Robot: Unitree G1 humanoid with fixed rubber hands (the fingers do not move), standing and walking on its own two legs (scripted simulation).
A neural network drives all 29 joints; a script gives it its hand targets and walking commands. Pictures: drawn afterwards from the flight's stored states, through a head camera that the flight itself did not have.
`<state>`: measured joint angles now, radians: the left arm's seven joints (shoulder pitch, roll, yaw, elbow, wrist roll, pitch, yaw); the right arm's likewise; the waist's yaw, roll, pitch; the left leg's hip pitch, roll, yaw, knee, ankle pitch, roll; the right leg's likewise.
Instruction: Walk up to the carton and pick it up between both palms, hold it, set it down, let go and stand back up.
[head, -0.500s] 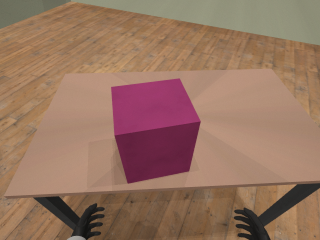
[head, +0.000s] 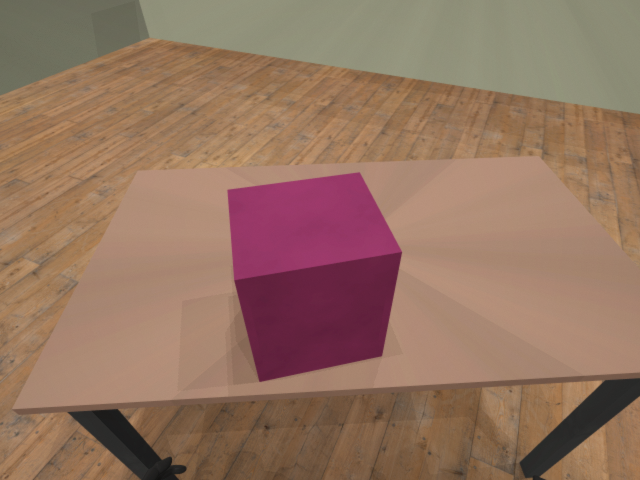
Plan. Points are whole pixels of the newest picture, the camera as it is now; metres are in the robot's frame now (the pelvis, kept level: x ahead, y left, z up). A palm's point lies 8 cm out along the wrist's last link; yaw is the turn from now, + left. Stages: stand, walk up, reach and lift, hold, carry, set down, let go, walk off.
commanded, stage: stand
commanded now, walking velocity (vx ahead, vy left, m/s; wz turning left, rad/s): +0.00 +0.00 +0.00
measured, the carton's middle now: (309, 277) +0.42 +0.06 +0.03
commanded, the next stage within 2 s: none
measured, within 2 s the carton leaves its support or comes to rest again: neither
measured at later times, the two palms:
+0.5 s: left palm out of the picture +0.00 +0.28 -0.12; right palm out of the picture -0.01 -0.24 -0.11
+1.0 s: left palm out of the picture -0.03 +0.28 -0.13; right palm out of the picture -0.01 -0.24 -0.12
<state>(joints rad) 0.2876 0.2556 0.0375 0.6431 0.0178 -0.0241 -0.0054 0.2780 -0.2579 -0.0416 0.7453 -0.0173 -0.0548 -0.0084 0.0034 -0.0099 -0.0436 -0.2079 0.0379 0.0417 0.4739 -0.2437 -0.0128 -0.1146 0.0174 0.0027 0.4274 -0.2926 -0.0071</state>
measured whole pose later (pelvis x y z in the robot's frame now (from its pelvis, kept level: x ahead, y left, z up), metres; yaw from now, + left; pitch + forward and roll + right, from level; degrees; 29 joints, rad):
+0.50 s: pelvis -0.05 +0.02 +0.00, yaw +0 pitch -3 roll -1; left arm 0.38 0.28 0.00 0.76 0.02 -0.02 0.00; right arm 0.41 -0.26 -0.01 0.77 -0.01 -0.03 0.00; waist 0.00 -0.01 -0.01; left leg -0.26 0.01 0.05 0.50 -0.19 0.03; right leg -0.18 -0.01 0.02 0.48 -0.25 0.03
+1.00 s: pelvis -0.04 +0.02 +0.00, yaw +0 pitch -2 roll +0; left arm 0.43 0.27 -0.01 0.82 0.01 -0.02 0.01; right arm 0.40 -0.26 -0.01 0.79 -0.01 -0.01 -0.01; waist 0.00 0.00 -0.02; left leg -0.28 0.00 0.03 0.51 -0.20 0.02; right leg -0.21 0.00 0.04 0.51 -0.27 0.02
